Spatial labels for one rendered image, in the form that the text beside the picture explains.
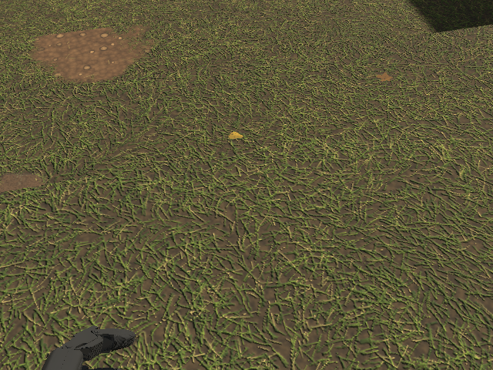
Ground left robot hand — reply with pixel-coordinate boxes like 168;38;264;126
42;325;136;370

